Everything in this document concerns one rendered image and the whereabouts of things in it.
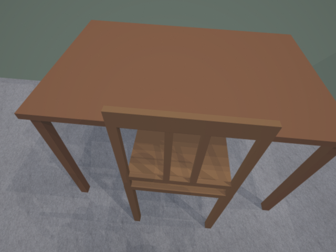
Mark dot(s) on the table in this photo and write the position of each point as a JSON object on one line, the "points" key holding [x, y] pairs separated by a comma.
{"points": [[186, 69]]}

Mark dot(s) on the chair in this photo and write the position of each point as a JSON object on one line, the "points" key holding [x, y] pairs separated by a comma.
{"points": [[187, 164]]}

